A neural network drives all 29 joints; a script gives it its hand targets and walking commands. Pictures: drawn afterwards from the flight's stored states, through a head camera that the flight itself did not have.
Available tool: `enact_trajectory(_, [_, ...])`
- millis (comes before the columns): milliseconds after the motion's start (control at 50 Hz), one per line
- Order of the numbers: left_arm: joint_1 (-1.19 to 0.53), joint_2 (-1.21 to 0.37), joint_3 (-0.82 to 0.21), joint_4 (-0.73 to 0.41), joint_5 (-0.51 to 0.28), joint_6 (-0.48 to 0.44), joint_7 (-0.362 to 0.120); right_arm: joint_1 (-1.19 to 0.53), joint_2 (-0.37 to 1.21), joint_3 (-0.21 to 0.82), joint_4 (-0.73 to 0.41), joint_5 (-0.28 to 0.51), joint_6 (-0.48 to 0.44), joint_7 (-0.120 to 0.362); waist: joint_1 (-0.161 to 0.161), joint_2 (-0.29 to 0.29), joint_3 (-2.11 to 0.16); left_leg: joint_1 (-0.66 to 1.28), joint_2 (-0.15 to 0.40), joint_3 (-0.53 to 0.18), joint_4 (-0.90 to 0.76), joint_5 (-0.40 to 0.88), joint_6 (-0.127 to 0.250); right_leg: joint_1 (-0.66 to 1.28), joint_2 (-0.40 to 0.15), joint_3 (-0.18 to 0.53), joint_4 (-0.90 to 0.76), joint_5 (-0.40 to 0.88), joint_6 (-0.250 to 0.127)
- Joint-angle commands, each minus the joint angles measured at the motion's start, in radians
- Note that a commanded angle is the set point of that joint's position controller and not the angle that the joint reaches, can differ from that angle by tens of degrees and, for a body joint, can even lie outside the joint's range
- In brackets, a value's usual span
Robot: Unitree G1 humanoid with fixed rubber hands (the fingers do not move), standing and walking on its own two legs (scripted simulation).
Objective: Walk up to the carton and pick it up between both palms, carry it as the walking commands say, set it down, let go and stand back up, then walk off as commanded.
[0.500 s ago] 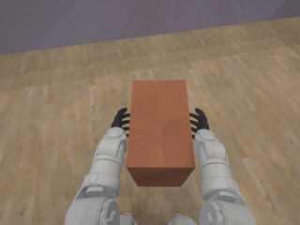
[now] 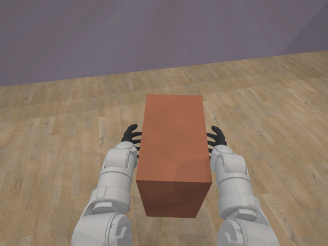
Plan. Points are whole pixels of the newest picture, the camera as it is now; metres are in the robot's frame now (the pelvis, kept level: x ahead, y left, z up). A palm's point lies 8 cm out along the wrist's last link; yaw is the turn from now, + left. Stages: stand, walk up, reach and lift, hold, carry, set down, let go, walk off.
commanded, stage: reach and lift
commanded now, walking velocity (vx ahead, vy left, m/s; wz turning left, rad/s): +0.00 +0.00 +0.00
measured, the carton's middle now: (172, 159) +0.35 -0.01 +0.00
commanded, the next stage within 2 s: hold in 1.12 s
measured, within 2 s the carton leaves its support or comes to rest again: neither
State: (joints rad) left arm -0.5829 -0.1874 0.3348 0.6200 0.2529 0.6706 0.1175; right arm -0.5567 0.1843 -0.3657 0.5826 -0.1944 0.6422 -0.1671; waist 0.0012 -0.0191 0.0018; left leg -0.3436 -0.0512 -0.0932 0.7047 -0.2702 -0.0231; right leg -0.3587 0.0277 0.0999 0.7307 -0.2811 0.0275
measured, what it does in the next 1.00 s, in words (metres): stands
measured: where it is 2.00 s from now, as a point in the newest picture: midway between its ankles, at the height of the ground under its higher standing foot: outside the picture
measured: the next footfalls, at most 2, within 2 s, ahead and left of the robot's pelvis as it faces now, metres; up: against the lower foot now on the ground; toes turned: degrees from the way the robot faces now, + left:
none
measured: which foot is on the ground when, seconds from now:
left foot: down 0.00-1.00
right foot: down 0.00-1.00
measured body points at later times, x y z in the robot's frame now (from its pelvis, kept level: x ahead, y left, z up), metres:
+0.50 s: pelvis +0.01 +0.00 +0.00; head -0.04 +0.00 +0.45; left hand +0.35 +0.11 +0.06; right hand +0.35 -0.13 +0.06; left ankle +0.07 +0.13 -0.71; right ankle +0.08 -0.13 -0.71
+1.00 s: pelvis +0.01 -0.01 +0.00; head -0.04 -0.01 +0.45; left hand +0.35 +0.11 +0.06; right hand +0.35 -0.13 +0.07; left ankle +0.07 +0.13 -0.71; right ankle +0.08 -0.13 -0.71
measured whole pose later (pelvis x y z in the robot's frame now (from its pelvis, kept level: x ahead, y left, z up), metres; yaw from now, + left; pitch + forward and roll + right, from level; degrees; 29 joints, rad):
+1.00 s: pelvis +0.01 -0.01 +0.00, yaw +0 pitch -7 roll +1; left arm -0.56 -0.19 0.30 0.59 0.26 0.70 0.12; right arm -0.56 0.18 -0.36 0.56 -0.19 0.69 -0.16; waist 0.00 -0.02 0.00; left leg -0.28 -0.05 -0.09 0.66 -0.27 -0.02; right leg -0.30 0.03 0.10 0.71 -0.29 0.02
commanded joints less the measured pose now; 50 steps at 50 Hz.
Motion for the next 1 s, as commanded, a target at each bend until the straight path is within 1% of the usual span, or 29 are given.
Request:
enact_trajectory(0, [-0.8, -1.102, -0.42, 0.038, -0.232, -0.036, -0.263, -0.859, 1.16, 0.56, 0.031, 0.203, 0.02, 0.28, 0.03, -0.017, -0.379, 0.143, -0.032, 0.028, -0.186, -0.157, 0.034, 0.179, 0.021, 0.014, -0.258, -0.216, -0.023])
enact_trajectory(40, [-0.782, -1.108, -0.443, 0.019, -0.241, -0.028, -0.261, -0.85, 1.166, 0.592, 0.012, 0.223, 0.023, 0.281, 0.041, 0.011, -0.417, 0.169, -0.037, 0.033, -0.193, -0.104, 0.024, 0.243, 0.02, 0.016, -0.259, -0.147, -0.015])
enact_trajectory(100, [-0.773, -1.149, -0.466, -0.006, -0.243, -0.017, -0.245, -0.798, 1.151, 0.547, 0.047, 0.214, 0.041, 0.281, 0.001, 0.04, -0.345, 0.171, -0.021, 0.018, -0.212, -0.116, 0.02, 0.184, 0.03, -0.024, -0.24, -0.121, -0.023])
enact_trajectory(120, [-0.742, -1.146, -0.466, -0.012, -0.245, -0.012, -0.243, -0.803, 1.14, 0.558, 0.009, 0.217, 0.038, 0.288, 0.027, 0.027, -0.329, 0.172, -0.024, 0.026, -0.214, -0.083, 0.017, 0.198, 0.039, -0.03, -0.24, -0.074, -0.028])
enact_trajectory(160, [-0.765, -1.155, -0.507, -0.059, -0.281, -0.017, -0.238, -0.79, 1.142, 0.594, -0.011, 0.23, 0.033, 0.292, -0.004, 0.022, -0.428, 0.222, -0.021, 0.008, -0.199, -0.036, 0.013, 0.224, 0.04, -0.029, -0.223, -0.013, -0.019])
enact_trajectory(200, [-0.749, -1.143, -0.494, -0.062, -0.263, -0.013, -0.232, -0.811, 1.147, 0.63, -0.045, 0.24, 0.041, 0.29, 0.044, 0.024, -0.422, 0.192, -0.031, 0.017, -0.206, -0.016, 0.022, 0.236, 0.039, -0.03, -0.222, 0.008, -0.016])
enact_trajectory(240, [-0.707, -1.155, -0.473, 0.006, -0.249, 0.002, -0.232, -0.782, 1.122, 0.594, -0.003, 0.23, 0.054, 0.289, 0.02, 0.032, -0.402, 0.208, -0.025, 0.011, -0.208, -0.051, 0.017, 0.211, 0.037, -0.032, -0.22, -0.026, -0.021])
enact_trajectory(280, [-0.724, -1.152, -0.507, -0.048, -0.268, -0.002, -0.236, -0.773, 1.166, 0.622, -0.033, 0.249, 0.05, 0.293, 0.031, -0.002, -0.44, 0.199, -0.03, 0.015, -0.204, -0.035, 0.018, 0.248, 0.044, -0.025, -0.222, -0.015, -0.016])
enact_trajectory(300, [-0.702, -1.144, -0.48, -0.044, -0.235, -0.001, -0.228, -0.786, 1.158, 0.621, -0.016, 0.243, 0.049, 0.299, 0.065, 0.042, -0.395, 0.164, -0.033, 0.026, -0.219, -0.049, 0.02, 0.247, 0.044, -0.03, -0.221, -0.015, -0.017])
enact_trajectory(320, [-0.71, -1.145, -0.484, -0.027, -0.259, 0.0, -0.233, -0.755, 1.144, 0.601, -0.019, 0.238, 0.052, 0.297, 0.029, 0.045, -0.376, 0.167, -0.029, 0.023, -0.223, -0.043, 0.024, 0.243, 0.038, -0.026, -0.224, 0.001, -0.016])
enact_trajectory(340, [-0.76, -1.136, -0.49, -0.067, -0.264, -0.009, -0.236, -0.777, 1.169, 0.62, -0.008, 0.24, 0.051, 0.298, 0.034, -0.011, -0.42, 0.172, -0.034, 0.018, -0.216, -0.048, 0.029, 0.256, 0.039, -0.024, -0.223, -0.027, -0.005])
enact_trajectory(380, [-0.698, -1.145, -0.481, -0.03, -0.251, -0.008, -0.244, -0.826, 1.188, 0.637, -0.07, 0.251, 0.04, 0.296, 0.061, -0.011, -0.423, 0.187, -0.044, 0.027, -0.206, -0.062, 0.029, 0.236, 0.035, -0.028, -0.228, -0.06, -0.007])
enact_trajectory(400, [-0.724, -1.132, -0.498, -0.05, -0.258, -0.009, -0.24, -0.769, 1.18, 0.617, -0.007, 0.244, 0.048, 0.299, 0.045, 0.039, -0.437, 0.194, -0.046, 0.039, -0.205, -0.052, 0.017, 0.236, 0.035, -0.027, -0.225, -0.037, -0.01])
enact_trajectory(420, [-0.732, -1.109, -0.463, -0.024, -0.246, -0.008, -0.239, -0.782, 1.187, 0.61, 0.022, 0.246, 0.048, 0.302, 0.074, 0.01, -0.396, 0.179, -0.041, 0.03, -0.215, -0.078, 0.024, 0.224, 0.035, -0.018, -0.236, -0.078, -0.01])
enact_trajectory(460, [-0.724, -1.116, -0.434, 0.005, -0.232, -0.008, -0.247, -0.779, 1.162, 0.584, -0.008, 0.217, 0.047, 0.293, 0.053, -0.049, -0.364, 0.202, -0.033, 0.032, -0.205, -0.079, 0.039, 0.177, 0.036, -0.022, -0.241, -0.107, -0.007])
enact_trajectory(480, [-0.694, -1.114, -0.431, 0.009, -0.217, -0.015, -0.25, -0.805, 1.176, 0.606, -0.036, 0.226, 0.04, 0.292, 0.086, 0.015, -0.393, 0.177, -0.05, 0.04, -0.2, -0.041, 0.033, 0.237, 0.024, -0.015, -0.237, -0.053, -0.006])
enact_trajectory(500, [-0.684, -1.127, -0.464, -0.016, -0.228, -0.013, -0.25, -0.755, 1.169, 0.612, -0.024, 0.223, 0.043, 0.291, 0.048, 0.005, -0.423, 0.223, -0.049, 0.036, -0.199, -0.012, 0.028, 0.21, 0.03, -0.027, -0.233, -0.022, 0.0])
enact_trajectory(540, [-0.663, -1.124, -0.463, -0.028, -0.241, -0.015, -0.252, -0.781, 1.195, 0.631, -0.046, 0.249, 0.038, 0.303, 0.085, 0.003, -0.424, 0.218, -0.038, 0.03, -0.209, 0.006, 0.031, 0.224, 0.034, -0.014, -0.23, 0.003, -0.004])
enact_trajectory(560, [-0.66, -1.125, -0.473, -0.045, -0.236, -0.013, -0.248, -0.719, 1.175, 0.603, -0.03, 0.23, 0.039, 0.304, 0.053, 0.017, -0.388, 0.208, -0.035, 0.021, -0.215, 0.0, 0.025, 0.223, 0.035, -0.019, -0.228, 0.017, -0.01])
enact_trajectory(620, [-0.675, -1.108, -0.477, -0.059, -0.253, -0.024, -0.252, -0.711, 1.214, 0.636, -0.023, 0.239, 0.046, 0.296, 0.071, -0.039, -0.437, 0.231, -0.049, 0.028, -0.206, 0.009, 0.037, 0.232, 0.029, 0.0, -0.244, 0.003, -0.001])
enact_trajectory(680, [-0.657, -1.1, -0.465, -0.045, -0.235, -0.023, -0.262, -0.742, 1.215, 0.623, -0.033, 0.235, 0.036, 0.301, 0.086, -0.016, -0.403, 0.199, -0.053, 0.041, -0.209, -0.014, 0.034, 0.237, 0.027, -0.005, -0.25, -0.023, 0.002])
enact_trajectory(780, [-0.599, -1.113, -0.472, -0.035, -0.249, -0.015, -0.265, -0.709, 1.186, 0.635, -0.053, 0.239, 0.042, 0.291, 0.052, -0.027, -0.449, 0.249, -0.052, 0.017, -0.204, 0.034, 0.037, 0.237, 0.022, -0.001, -0.251, 0.037, 0.01])
enact_trajectory(800, [-0.601, -1.096, -0.466, -0.047, -0.236, -0.018, -0.264, -0.682, 1.196, 0.639, -0.031, 0.227, 0.049, 0.301, 0.082, -0.002, -0.443, 0.227, -0.052, 0.029, -0.212, 0.067, 0.036, 0.254, 0.026, 0.001, -0.244, 0.085, 0.008])
enact_trajectory(840, [-0.583, -1.11, -0.492, -0.071, -0.249, -0.013, -0.265, -0.648, 1.195, 0.641, -0.033, 0.227, 0.057, 0.297, 0.068, -0.017, -0.454, 0.239, -0.052, 0.031, -0.213, 0.102, 0.035, 0.26, 0.036, 0.0, -0.244, 0.119, 0.01])
enact_trajectory(880, [-0.608, -1.107, -0.507, -0.106, -0.265, -0.021, -0.271, -0.626, 1.208, 0.643, -0.027, 0.229, 0.054, 0.302, 0.053, -0.027, -0.459, 0.227, -0.052, 0.024, -0.223, 0.053, 0.036, 0.267, 0.039, -0.011, -0.245, 0.066, 0.011])
enact_trajectory(900, [-0.631, -1.062, -0.471, -0.099, -0.239, -0.025, -0.268, -0.623, 1.216, 0.62, 0.017, 0.209, 0.055, 0.304, 0.083, -0.041, -0.442, 0.218, -0.053, 0.029, -0.223, 0.036, 0.036, 0.267, 0.038, -0.007, -0.249, 0.045, 0.01])
enact_trajectory(920, [-0.584, -1.117, -0.493, -0.055, -0.249, -0.012, -0.27, -0.652, 1.175, 0.616, -0.027, 0.22, 0.044, 0.297, 0.042, 0.024, -0.412, 0.231, -0.056, 0.02, -0.217, 0.017, 0.032, 0.224, 0.029, -0.003, -0.251, 0.024, -0.004])
enact_trajectory(940, [-0.579, -1.102, -0.473, -0.071, -0.243, -0.015, -0.267, -0.646, 1.2, 0.623, -0.011, 0.215, 0.052, 0.302, 0.06, -0.041, -0.402, 0.252, -0.051, 0.028, -0.214, 0.023, 0.037, 0.211, 0.035, -0.008, -0.256, 0.014, 0.006])
enact_trajectory(980, [-0.556, -1.09, -0.463, -0.071, -0.226, -0.012, -0.269, -0.611, 1.189, 0.603, 0.0, 0.205, 0.052, 0.303, 0.067, -0.011, -0.387, 0.241, -0.06, 0.035, -0.218, 0.029, 0.032, 0.216, 0.031, -0.006, -0.268, 0.014, 0.004])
